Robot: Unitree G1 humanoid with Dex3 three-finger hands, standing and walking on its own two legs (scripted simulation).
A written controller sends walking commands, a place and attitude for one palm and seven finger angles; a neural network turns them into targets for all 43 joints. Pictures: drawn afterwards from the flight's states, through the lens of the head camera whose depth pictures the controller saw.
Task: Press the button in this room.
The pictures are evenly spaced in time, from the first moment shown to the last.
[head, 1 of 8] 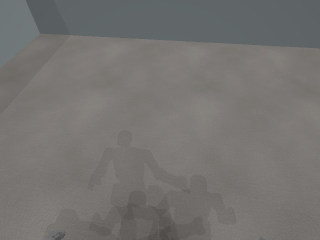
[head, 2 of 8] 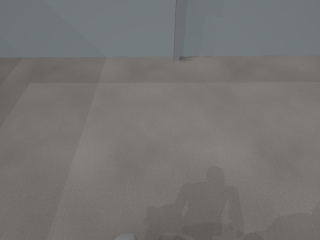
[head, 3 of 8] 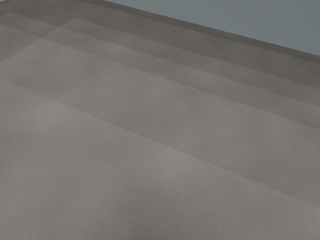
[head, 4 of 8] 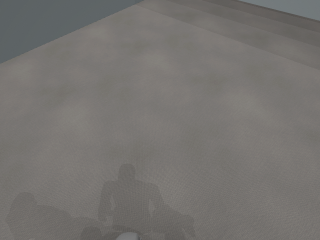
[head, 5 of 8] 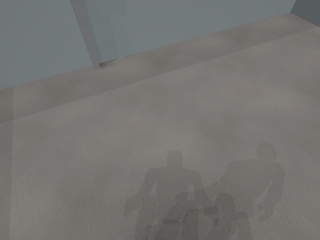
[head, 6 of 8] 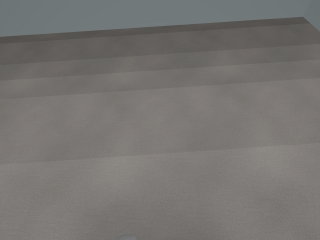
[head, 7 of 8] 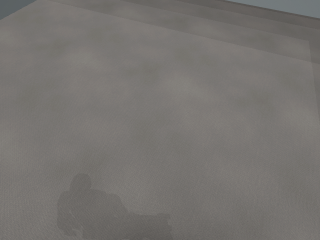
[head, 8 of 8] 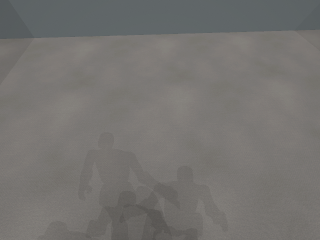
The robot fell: no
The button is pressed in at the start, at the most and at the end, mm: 0 0 0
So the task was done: no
